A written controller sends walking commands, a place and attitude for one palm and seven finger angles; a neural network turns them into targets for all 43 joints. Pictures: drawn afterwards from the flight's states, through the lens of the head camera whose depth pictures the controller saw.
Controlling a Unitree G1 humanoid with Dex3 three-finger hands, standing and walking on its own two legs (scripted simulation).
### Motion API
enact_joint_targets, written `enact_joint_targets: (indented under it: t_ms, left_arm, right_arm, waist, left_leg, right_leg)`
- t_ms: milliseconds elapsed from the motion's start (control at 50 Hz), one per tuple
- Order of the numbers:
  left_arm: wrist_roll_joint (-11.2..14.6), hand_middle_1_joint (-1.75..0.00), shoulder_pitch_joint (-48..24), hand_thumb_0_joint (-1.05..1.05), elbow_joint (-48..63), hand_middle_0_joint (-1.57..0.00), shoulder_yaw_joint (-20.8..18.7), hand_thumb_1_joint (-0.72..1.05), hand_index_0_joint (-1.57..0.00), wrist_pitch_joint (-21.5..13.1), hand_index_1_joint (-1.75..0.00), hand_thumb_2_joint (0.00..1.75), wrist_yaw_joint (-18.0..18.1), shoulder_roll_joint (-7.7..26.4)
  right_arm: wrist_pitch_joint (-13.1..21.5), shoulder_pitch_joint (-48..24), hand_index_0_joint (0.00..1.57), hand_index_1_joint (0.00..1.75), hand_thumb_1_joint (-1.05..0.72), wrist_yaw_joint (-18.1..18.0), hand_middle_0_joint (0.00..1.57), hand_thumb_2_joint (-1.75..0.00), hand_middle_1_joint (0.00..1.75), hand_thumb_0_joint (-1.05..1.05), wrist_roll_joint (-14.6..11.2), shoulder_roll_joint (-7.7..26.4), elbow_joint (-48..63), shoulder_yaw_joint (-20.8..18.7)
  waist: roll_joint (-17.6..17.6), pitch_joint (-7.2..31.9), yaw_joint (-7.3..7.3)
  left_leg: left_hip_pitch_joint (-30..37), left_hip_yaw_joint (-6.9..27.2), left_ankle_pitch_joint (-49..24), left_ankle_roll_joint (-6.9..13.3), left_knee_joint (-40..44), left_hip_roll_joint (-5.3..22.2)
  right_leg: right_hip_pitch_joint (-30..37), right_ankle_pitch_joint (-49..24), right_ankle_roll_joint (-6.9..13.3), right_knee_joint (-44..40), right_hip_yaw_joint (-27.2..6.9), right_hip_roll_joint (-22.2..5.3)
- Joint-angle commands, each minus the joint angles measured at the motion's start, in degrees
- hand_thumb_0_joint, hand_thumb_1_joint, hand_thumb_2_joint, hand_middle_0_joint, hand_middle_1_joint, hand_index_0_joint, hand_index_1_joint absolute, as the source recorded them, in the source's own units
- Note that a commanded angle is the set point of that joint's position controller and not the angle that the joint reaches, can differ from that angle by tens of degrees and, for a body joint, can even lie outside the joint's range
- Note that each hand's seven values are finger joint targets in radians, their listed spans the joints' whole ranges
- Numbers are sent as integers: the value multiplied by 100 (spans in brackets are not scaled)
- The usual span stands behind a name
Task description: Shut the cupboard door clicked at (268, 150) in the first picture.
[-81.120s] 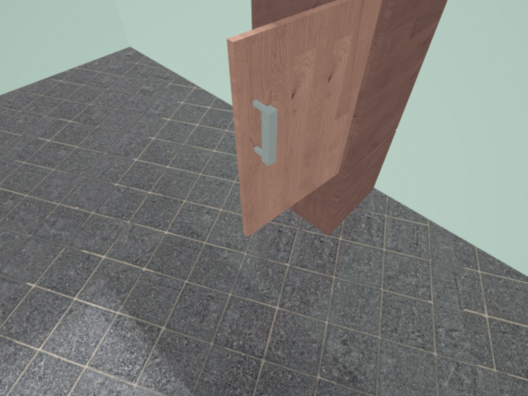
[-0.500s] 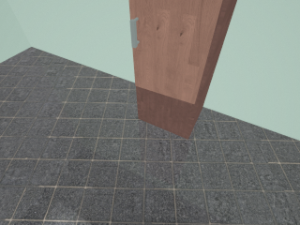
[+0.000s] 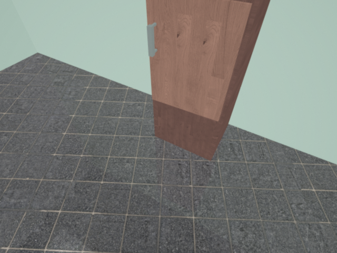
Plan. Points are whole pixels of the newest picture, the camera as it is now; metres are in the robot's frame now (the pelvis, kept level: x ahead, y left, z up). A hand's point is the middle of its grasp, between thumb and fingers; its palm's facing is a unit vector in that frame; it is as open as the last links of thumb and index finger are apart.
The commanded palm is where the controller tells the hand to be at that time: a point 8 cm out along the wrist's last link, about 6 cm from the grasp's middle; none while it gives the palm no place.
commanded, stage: walk to a spot facing it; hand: left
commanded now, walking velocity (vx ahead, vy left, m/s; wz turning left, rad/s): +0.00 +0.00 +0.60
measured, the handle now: (153, 39) +0.98 +0.13 +0.04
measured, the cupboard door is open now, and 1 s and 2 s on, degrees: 3 3 3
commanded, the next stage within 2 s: turn to face it in 1.36 s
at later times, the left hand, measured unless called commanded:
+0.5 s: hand out of the picture +0.00 +0.27 -0.18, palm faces +0.28 -0.92 -0.25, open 7.4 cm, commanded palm none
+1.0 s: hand out of the picture -0.08 +0.18 -0.16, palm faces +0.62 -0.74 -0.25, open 7.4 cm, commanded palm none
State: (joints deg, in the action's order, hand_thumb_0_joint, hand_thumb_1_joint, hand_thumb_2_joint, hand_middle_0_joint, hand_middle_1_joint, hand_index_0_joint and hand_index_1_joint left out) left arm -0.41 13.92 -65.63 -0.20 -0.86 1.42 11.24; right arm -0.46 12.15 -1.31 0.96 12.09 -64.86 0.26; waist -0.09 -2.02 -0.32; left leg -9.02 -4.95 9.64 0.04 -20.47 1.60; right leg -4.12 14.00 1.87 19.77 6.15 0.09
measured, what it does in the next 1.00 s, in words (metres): steps on the spot, turning left: right foot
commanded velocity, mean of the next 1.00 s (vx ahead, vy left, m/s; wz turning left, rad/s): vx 0.16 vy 0.00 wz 0.60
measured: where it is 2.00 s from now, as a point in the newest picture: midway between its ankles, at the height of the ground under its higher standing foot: outside the picture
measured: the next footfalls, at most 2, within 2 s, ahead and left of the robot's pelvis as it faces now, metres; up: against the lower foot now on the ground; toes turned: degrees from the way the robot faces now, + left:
right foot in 0.72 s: +0.06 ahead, -0.10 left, +0.00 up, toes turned +23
left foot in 1.14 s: +0.09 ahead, +0.25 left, +0.00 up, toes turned +51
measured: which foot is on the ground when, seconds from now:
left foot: down 0.00-0.70, up 0.72-1.00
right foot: down 0.00-0.32, up 0.34-0.70, down 0.72-1.00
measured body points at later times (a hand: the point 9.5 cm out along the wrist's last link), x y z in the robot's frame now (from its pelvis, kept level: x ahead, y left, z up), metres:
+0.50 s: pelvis -0.02 +0.04 -0.01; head +0.03 +0.06 +0.43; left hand -0.01 +0.31 -0.16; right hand +0.07 -0.19 -0.16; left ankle +0.00 +0.14 -0.75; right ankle -0.02 -0.12 -0.67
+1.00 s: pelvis +0.04 +0.04 -0.01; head +0.09 +0.05 +0.44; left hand -0.11 +0.22 -0.15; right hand +0.26 -0.13 -0.16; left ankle +0.00 +0.19 -0.68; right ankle +0.02 -0.12 -0.75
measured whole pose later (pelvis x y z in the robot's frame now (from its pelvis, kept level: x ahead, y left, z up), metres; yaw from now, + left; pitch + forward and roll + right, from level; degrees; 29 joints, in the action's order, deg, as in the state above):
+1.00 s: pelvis +0.04 +0.04 -0.01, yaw +38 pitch +1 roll +1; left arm -1.5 20.9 -54.9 -2.4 -3.0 0.7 9.7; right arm -3.6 10.4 3.0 2.0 15.3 -52.9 -4.3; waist -1.0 -5.0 -0.4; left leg -35.7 -2.4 14.6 -1.4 -58.0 3.1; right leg -0.6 20.4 -2.0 20.7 13.9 -6.0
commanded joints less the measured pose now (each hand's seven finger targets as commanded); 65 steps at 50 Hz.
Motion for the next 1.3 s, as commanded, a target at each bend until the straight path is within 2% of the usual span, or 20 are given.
enact_joint_targets:
  t_ms: [0,140,240,260,280,320,540,640,660,680,700,760,820,1000,1080,1100,1120,1140,1160,1280]
  left_arm:
    - [-25,-30,440,0,213,-20,-228,90,-20,52,-30,90,81,716]
    - [-161,-30,273,0,721,-20,-485,90,-20,128,-30,90,139,965]
    - [-115,-30,-36,0,1063,-20,-595,90,-20,130,-30,90,95,1155]
    - [-79,-30,-35,0,1092,-20,-583,90,-20,151,-30,90,66,1027]
    - [-12,-30,149,0,1240,-20,-541,90,-20,213,-30,90,32,702]
    - [-75,-30,-349,0,1607,-20,-498,90,-20,305,-30,90,58,684]
    - [-96,-30,-467,0,1783,-20,-492,90,-20,233,-30,90,-80,533]
    - [-108,-30,571,0,1577,-20,-551,90,-20,201,-30,90,-146,739]
    - [-164,-30,1138,0,1458,-20,-631,90,-20,135,-30,90,-119,1065]
    - [-263,-30,1107,0,1553,-20,-713,90,-20,80,-30,90,-33,1603]
    - [-132,-30,563,0,1681,-20,-620,90,-20,70,-30,90,21,1498]
    - [-94,-30,-388,0,1895,-20,-568,90,-20,-112,-30,90,-1,1092]
    - [-94,-30,227,0,1632,-20,-483,90,-20,-256,-30,90,-38,823]
    - [-164,-30,1406,0,1167,-20,-505,90,-20,-290,-30,90,-6,952]
    - [-101,-30,1105,0,1261,-20,-555,90,-20,-307,-30,90,-69,1293]
    - [-60,-30,1008,0,1355,-20,-543,90,-20,-315,-30,90,-118,1219]
    - [1,-30,954,0,1629,-20,-481,90,-20,-296,-30,90,-230,835]
    - [-9,-30,251,0,1938,-20,-432,90,-20,-239,-30,90,-200,874]
    - [-4,-30,-198,0,2074,-20,-459,90,-20,-210,-30,90,-171,959]
    - [-177,-30,772,0,1382,-20,-475,90,-20,7,-30,90,-228,425]
  right_arm:
    - [-31,313,20,30,-90,-36,20,-90,30,0,-11,440,260,-137]
    - [-245,-16,20,30,-90,14,20,-90,30,0,-12,371,776,-375]
    - [-167,410,20,30,-90,130,20,-90,30,0,-5,263,934,-365]
    - [-131,788,20,30,-90,141,20,-90,30,0,21,424,862,-406]
    - [-86,1046,20,30,-90,108,20,-90,30,0,83,971,880,-510]
    - [-136,1168,20,30,-90,24,20,-90,30,0,107,1397,898,-628]
    - [-99,395,20,30,-90,11,20,-90,30,0,129,1175,1375,-635]
    - [-183,-174,20,30,-90,69,20,-90,30,0,119,1182,1600,-709]
    - [-171,-387,20,30,-90,92,20,-90,30,0,52,928,1690,-674]
    - [-109,-253,20,30,-90,109,20,-90,30,0,-36,264,1828,-560]
    - [-91,-541,20,30,-90,147,20,-90,30,0,86,719,1888,-624]
    - [-195,-60,20,30,-90,312,20,-90,30,0,140,633,1744,-648]
    - [-111,-269,20,30,-90,403,20,-90,30,0,81,505,1749,-558]
    - [-34,-1464,20,30,-90,500,20,-90,30,0,67,290,2087,-324]
    - [83,72,20,30,-90,419,20,-90,30,0,102,638,1722,-420]
    - [105,968,20,30,-90,359,20,-90,30,0,127,1071,1526,-534]
    - [161,1657,20,30,-90,276,20,-90,30,0,154,1893,1366,-759]
    - [134,1899,20,30,-90,189,20,-90,30,0,15,2085,1265,-789]
    - [112,1609,20,30,-90,149,20,-90,30,0,-5,1921,1296,-743]
    - [406,150,20,30,-90,31,20,-90,30,0,30,803,1504,-372]
  waist:
    - [58,-52,37]
    - [830,-375,136]
    - [502,5,-143]
    - [-157,167,-313]
    - [-1891,245,-325]
    - [-1284,430,-458]
    - [-720,632,-198]
    - [-1036,427,280]
    - [-223,480,603]
    - [2015,361,620]
    - [1364,-337,378]
    - [890,-247,-271]
    - [773,-334,-78]
    - [1054,-416,382]
    - [831,509,-404]
    - [359,1153,-883]
    - [-1398,1816,-1082]
    - [-1000,1974,-1189]
    - [-105,1250,-1003]
    - [-545,172,56]
  left_leg:
    - [-269,520,-841,64,-240,420]
    - [-1829,388,2056,-87,-3632,177]
    - [-886,-12,745,-122,-1538,163]
    - [-115,269,-544,-11,-831,235]
    - [210,2313,-2377,607,-172,1400]
    - [-207,3073,-982,1320,399,2157]
    - [-168,2688,1179,876,504,945]
    - [-1826,2601,2753,539,431,352]
    - [-2905,2126,2767,276,-751,-170]
    - [-4304,811,2484,-163,-3074,-930]
    - [-4093,1140,2078,-101,-4270,-392]
    - [-3522,961,830,-220,-5295,-3]
    - [-3527,524,381,-260,-4789,33]
    - [-3214,-188,732,31,-2471,159]
    - [-325,-737,728,405,-1394,-568]
    - [1466,-90,318,625,-1089,-89]
    - [2952,2892,-431,1444,-800,1869]
    - [3050,3763,-803,1800,-90,2351]
    - [2152,3298,-201,1644,164,2336]
    - [-337,1455,-197,1024,693,1140]
  right_leg:
    - [-211,-1316,62,-35,-525,-958]
    - [-335,-2347,1140,-162,-828,-2362]
    - [-367,-2675,474,1220,204,-1980]
    - [-926,-1902,116,2031,460,-1682]
    - [-1998,693,-407,3262,668,-803]
    - [-2324,2280,-318,4635,-524,-511]
    - [-2315,991,-502,3037,-572,-161]
    - [-84,850,-328,897,-114,248]
    - [1017,1341,-139,-192,-866,-340]
    - [1457,2828,410,-1258,-3274,-2357]
    - [-129,3168,477,-1507,-3510,-2880]
    - [-791,2190,338,-1338,-2127,-2092]
    - [9,-441,257,-786,-604,-1611]
    - [1178,-3017,257,-156,310,-2017]
    - [337,-4615,28,1936,1031,-1881]
    - [-876,-3305,-142,3349,1011,-1781]
    - [-3048,1393,-502,5335,783,-732]
    - [-3757,1959,-417,6110,-150,-596]
    - [-3767,1495,-357,6258,-434,-875]
    - [-2861,102,-487,4826,-554,-933]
